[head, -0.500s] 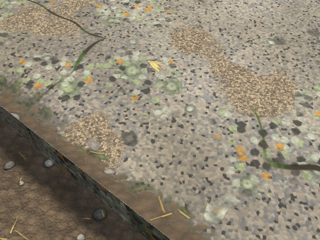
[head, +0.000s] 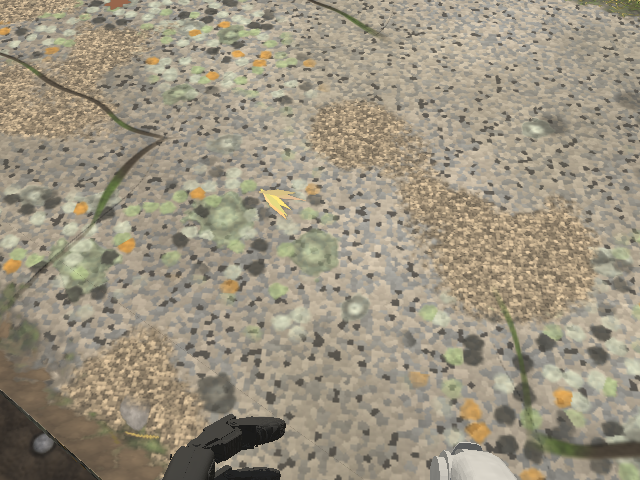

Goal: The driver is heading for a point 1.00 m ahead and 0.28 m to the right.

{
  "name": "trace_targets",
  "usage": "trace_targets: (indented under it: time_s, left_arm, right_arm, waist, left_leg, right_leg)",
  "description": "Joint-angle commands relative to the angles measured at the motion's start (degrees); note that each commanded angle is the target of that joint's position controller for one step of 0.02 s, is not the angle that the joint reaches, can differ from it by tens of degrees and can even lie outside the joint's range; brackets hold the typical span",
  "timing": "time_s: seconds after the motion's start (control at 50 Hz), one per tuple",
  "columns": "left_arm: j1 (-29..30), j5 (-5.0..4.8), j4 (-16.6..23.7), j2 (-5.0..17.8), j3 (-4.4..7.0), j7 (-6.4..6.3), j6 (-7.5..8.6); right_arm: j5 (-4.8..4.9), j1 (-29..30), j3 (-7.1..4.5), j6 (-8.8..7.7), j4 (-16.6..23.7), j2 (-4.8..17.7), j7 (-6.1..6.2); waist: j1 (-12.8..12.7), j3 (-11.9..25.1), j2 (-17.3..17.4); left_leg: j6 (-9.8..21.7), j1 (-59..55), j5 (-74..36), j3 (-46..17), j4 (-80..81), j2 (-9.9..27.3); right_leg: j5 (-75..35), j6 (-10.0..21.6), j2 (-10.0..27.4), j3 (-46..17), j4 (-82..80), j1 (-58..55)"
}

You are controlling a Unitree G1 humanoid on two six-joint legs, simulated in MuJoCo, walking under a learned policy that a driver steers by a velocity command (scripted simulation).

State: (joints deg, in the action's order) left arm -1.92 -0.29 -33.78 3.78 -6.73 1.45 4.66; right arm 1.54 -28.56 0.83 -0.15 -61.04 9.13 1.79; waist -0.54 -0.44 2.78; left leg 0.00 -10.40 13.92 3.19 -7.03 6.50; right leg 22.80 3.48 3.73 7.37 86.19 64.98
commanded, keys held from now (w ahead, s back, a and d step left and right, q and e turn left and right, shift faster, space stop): w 0.68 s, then w+e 0.32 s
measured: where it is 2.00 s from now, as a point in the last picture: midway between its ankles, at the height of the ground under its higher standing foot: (419, 199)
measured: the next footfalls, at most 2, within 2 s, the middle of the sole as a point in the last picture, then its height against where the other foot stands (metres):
right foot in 0.02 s outside the picture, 0.19 m higher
left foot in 0.68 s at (308, 383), level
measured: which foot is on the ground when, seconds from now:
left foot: down 0.00-0.02, up 0.04-0.66, down 0.68-1.00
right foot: up 0.00-0.00, down 0.02-0.70, up 0.72-1.00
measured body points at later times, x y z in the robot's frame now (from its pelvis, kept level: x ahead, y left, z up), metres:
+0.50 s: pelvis +0.27 -0.05 +0.19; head +0.28 -0.08 +0.64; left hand +0.20 +0.16 +0.06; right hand +0.49 -0.24 +0.09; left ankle +0.48 +0.09 -0.47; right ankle +0.16 -0.11 -0.56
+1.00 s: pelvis +0.59 -0.03 +0.19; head +0.61 -0.04 +0.64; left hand +0.79 +0.20 +0.09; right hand +0.59 -0.29 +0.05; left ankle +0.54 +0.06 -0.56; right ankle +0.73 -0.22 -0.48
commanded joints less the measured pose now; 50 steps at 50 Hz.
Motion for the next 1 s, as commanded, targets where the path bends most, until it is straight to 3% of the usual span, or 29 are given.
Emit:
trace_targets:
  time_s: [0.02,0.04,0.06,0.08,0.1,0.12,0.16,0.2,0.22,0.24,0.28,0.3,0.34,0.4,0.46,0.54,0.6,0.64,0.66,0.68,0.7,0.72,0.74,0.76,0.78,0.82,0.86,0.92,1.0]
  left_arm:
    - [-17.15,0.3,0.46,19.74,8.58,-0.01,-0.39]
    - [-24.12,1.52,-5.58,28.71,10.4,0.88,-0.68]
    - [-28.85,2.69,-8.1,24.14,9.72,-0.12,-1.21]
    - [-23.9,2.06,-8.38,19.93,8.93,0.24,-0.51]
    - [-18.88,0.04,-10.03,15.82,8.48,0.9,0.03]
    - [-15.23,0.19,-11.91,11.16,7.74,1.31,0.43]
    - [-13.23,2.6,-15.29,4.73,6.9,1.06,1.54]
    - [-17.66,2.24,-19.09,4.23,6.89,0.83,1.64]
    - [-18.67,1.71,-19.75,4.89,6.91,0.66,1.88]
    - [-20.76,2.28,-21.03,4.22,6.41,0.65,1.38]
    - [-19.99,1.38,-20.4,6.76,6.73,0.51,0.85]
    - [-17.92,1.43,-18.04,10.36,7.49,0.32,1.03]
    - [-21.29,1.02,-18.23,10.94,7.37,-1.44,1.67]
    - [-26.47,0.49,-20.25,11.85,7.25,-2.35,2.85]
    - [-30.99,0.74,-20.9,13.39,7.82,-3.25,1.45]
    - [-32.95,0.46,-22.11,14.13,8.26,-3.04,-0.01]
    - [-31.01,0.4,-21.84,16.71,9.05,-2.94,-0.44]
    - [-29.16,0.7,-21.63,18.31,9.71,-3.13,-1.05]
    - [-27.0,0.71,-21.12,18.85,9.89,-2.91,-1.38]
    - [-24.7,1.07,-19.49,18.41,9.61,-2.59,-0.91]
    - [-30.3,2.03,-17.96,9.53,7.18,-1.56,0.36]
    - [-30.35,0.26,-18.82,11.29,7.27,-0.9,2.16]
    - [-22.22,-2.03,-16.43,17.49,9.21,-0.67,3.12]
    - [-17.5,-2.74,-14.79,17.62,9.36,-0.97,3.18]
    - [-15.68,-2.36,-14.75,16.61,9.42,-1.53,2.64]
    - [-18.92,-2.0,-15.26,14.26,9.8,-1.99,0.36]
    - [-18.82,-2.13,-14.85,12.2,9.66,-2.06,-1.17]
    - [-12.52,-1.2,-11.68,12.76,9.9,-1.82,-1.52]
    - [-3.1,-0.68,-9.09,11.78,9.25,-0.17,-0.66]
  right_arm:
    - [-0.95,0.73,-4.04,-0.64,3.24,18.24,1.37]
    - [-2.44,-3.69,-2.02,-2.25,5.24,7.14,0.19]
    - [-1.95,-5.99,-2.77,-4.63,4.19,6.26,-2.92]
    - [0.67,0.37,-3.44,-5.01,6.86,4.77,-4.49]
    - [0.9,9.71,-2.61,-4.31,11.05,3.21,-4.39]
    - [0.09,15.96,-2.08,-3.73,14.53,2.87,-3.78]
    - [0.32,16.41,-2.27,-3.13,16.87,5.03,-3.35]
    - [1.14,13.37,-1.68,-2.78,16.56,3.01,-3.04]
    - [0.9,12.87,-1.58,-2.54,17.02,3.16,-2.85]
    - [0.48,13.18,-0.97,-2.36,16.86,1.74,-2.97]
    - [-0.39,16.59,-0.17,-2.91,18.94,2.03,-3.75]
    - [-0.64,18.52,-0.47,-3.04,19.64,4.85,-3.73]
    - [-1.47,24.24,-0.8,-3.49,21.65,6.09,-3.46]
    - [-0.24,29.99,-1.48,-4.24,22.34,6.12,-4.08]
    - [0.39,35.78,-1.56,-4.83,23.35,4.84,-5.02]
    - [0.6,39.38,-1.99,-4.9,24.83,4.51,-6.31]
    - [0.31,38.63,-2.73,-5.33,25.1,6.18,-6.94]
    - [-0.19,30.57,-4.17,-5.25,22.91,9.46,-6.32]
    - [-0.29,21.91,-5.34,-5.21,20.22,11.61,-5.62]
    - [-0.95,10.75,-6.31,-4.97,17.61,14.31,-4.56]
    - [-2.62,4.35,-7.35,-4.86,16.73,19.21,-3.71]
    - [-2.76,5.17,-6.21,-4.6,16.56,14.53,-2.98]
    - [-2.24,9.52,-5.37,-4.51,17.04,11.12,-2.6]
    - [-1.85,13.55,-4.69,-4.91,16.97,9.33,-2.72]
    - [-2.04,15.63,-3.98,-5.54,16.68,7.3,-3.11]
    - [-2.61,17.3,-3.68,-6.46,15.57,6.28,-3.51]
    - [-2.67,17.0,-4.22,-6.97,14.35,8.02,-3.62]
    - [-3.27,16.21,-4.79,-7.19,13.3,10.5,-2.86]
    - [-2.43,13.14,-5.24,-7.1,12.68,12.7,-1.59]
  waist:
    - [-14.47,18.33,12.6]
    - [-7.8,21.93,-28.34]
    - [-8.09,29.01,-26.92]
    - [-5.8,20.2,-14.02]
    - [-4.37,7.82,-6.99]
    - [-2.83,-0.03,-2.52]
    - [0.99,-0.65,-3.46]
    - [2.05,-1.16,-7.07]
    - [2.9,-2.22,-6.93]
    - [3.19,-2.49,-6.67]
    - [4.47,-2.38,-2.72]
    - [3.72,-2.63,-1.54]
    - [1.02,0.69,-4.73]
    - [-1.83,1.15,-6.86]
    - [-4.75,-1.93,-6.54]
    - [-5.23,-5.27,-8.53]
    - [-2.61,-4.36,-9.63]
    - [1.96,0.52,-12.87]
    - [6.34,4.74,-12.5]
    - [11.01,11.98,-11.31]
    - [7.29,21.65,5.35]
    - [8.01,26.58,7.08]
    - [7.63,15.81,3.5]
    - [5.48,9.09,0.45]
    - [3.61,5.04,-2.12]
    - [-0.22,1.8,0.65]
    - [-1.27,-0.81,1.37]
    - [-1.01,-2.8,0.55]
    - [2.43,-2.89,-1.35]
  left_leg:
    - [6.97,7.55,-97.35,-5.83,-31.93,7.13]
    - [3.83,22.5,-15.0,-9.09,-52.02,-6.19]
    - [2.78,32.87,2.92,-21.84,-75.14,-16.48]
    - [2.91,40.9,2.74,-21.89,-85.91,-15.88]
    - [4.51,46.83,2.69,-15.95,-86.52,-12.45]
    - [6.12,50.23,-0.5,-14.28,-84.27,-8.71]
    - [8.73,46.71,-4.96,-14.19,-80.47,-4.9]
    - [9.45,52.71,-2.39,-12.44,-86.71,-6.34]
    - [10.01,56.17,-1.54,-12.9,-87.19,-6.34]
    - [10.33,61.4,-0.86,-12.64,-92.77,-7.06]
    - [9.7,66.5,-8.92,-13.08,-82.73,-6.29]
    - [7.99,63.41,-14.09,-9.98,-71.91,-6.74]
    - [3.98,56.57,-19.03,-2.67,-59.63,-6.28]
    - [2.58,58.42,-24.56,-0.96,-47.28,-3.79]
    - [2.47,64.08,-23.37,-1.05,-35.83,-3.05]
    - [3.62,60.3,-18.64,1.01,-26.21,-4.38]
    - [6.15,48.96,-14.52,3.84,-22.0,-7.92]
    - [8.23,39.76,-10.81,4.93,-20.17,-10.5]
    - [9.97,27.29,-14.79,4.2,-17.07,-10.34]
    - [12.68,5.33,-15.15,-3.98,-22.0,-3.09]
    - [22.47,-19.94,-16.12,-29.58,-24.06,14.65]
    - [25.37,-18.38,-10.78,-45.12,-14.19,19.32]
    - [20.66,-7.43,-8.03,-34.0,-10.96,15.99]
    - [17.57,2.73,-9.94,-24.62,-8.34,13.53]
    - [15.59,9.61,-11.89,-18.51,-5.8,10.99]
    - [12.63,19.24,-11.44,-10.16,-2.2,7.2]
    - [12.22,23.9,-13.65,-5.54,-0.45,6.73]
    - [12.01,26.51,-17.41,-0.29,0.81,6.12]
    - [9.72,22.07,-18.92,4.97,1.0,5.21]
  right_leg:
    - [-2.18,5.87,-4.92,-14.11,-24.19,-49.06]
    - [-20.78,11.51,7.84,-42.97,-47.34,-62.33]
    - [-14.3,14.74,14.38,-67.55,-64.84,-67.36]
    - [-1.54,12.91,15.96,-64.02,-66.15,-59.39]
    - [7.37,9.84,14.03,-56.07,-63.68,-50.04]
    - [8.19,7.11,11.69,-43.82,-60.08,-40.65]
    - [5.67,4.41,6.93,-27.94,-59.72,-33.83]
    - [1.62,6.92,7.35,-24.78,-65.13,-39.13]
    - [-0.57,6.92,7.75,-23.54,-67.34,-40.49]
    - [-1.59,6.65,8.02,-22.26,-68.01,-42.51]
    - [-5.15,3.5,5.92,-15.54,-69.5,-44.31]
    - [-7.97,2.98,4.03,-10.74,-72.96,-41.98]
    - [-14.28,4.58,3.12,-6.79,-78.5,-43.8]
    - [-22.92,5.27,5.43,-8.43,-80.91,-57.01]
    - [-26.31,4.11,8.74,-9.78,-80.92,-70.64]
    - [-36.31,4.13,10.05,-8.3,-78.64,-76.29]
    - [-60.96,4.0,10.3,-6.58,-72.34,-76.52]
    - [-75.68,3.44,9.94,-6.61,-62.29,-79.53]
    - [-76.52,2.66,8.55,-5.77,-52.23,-75.3]
    - [-63.47,2.54,7.45,-7.14,-39.6,-59.31]
    - [-15.39,-1.1,-4.23,-7.24,-15.48,-33.54]
    - [7.93,-0.84,-7.19,-16.07,-3.13,-27.07]
    - [3.89,-0.22,-2.86,-17.01,-2.12,-24.11]
    - [-1.38,-0.29,0.01,-14.81,-5.03,-24.58]
    - [-4.03,-0.71,1.37,-13.61,-7.66,-25.54]
    - [-7.46,-1.25,3.87,-13.69,-12.28,-30.79]
    - [-8.09,-1.98,4.8,-13.15,-14.4,-29.29]
    - [-16.23,-3.4,5.41,-13.46,-22.38,-25.54]
    - [-28.55,-2.45,3.69,-8.13,-41.04,-28.19]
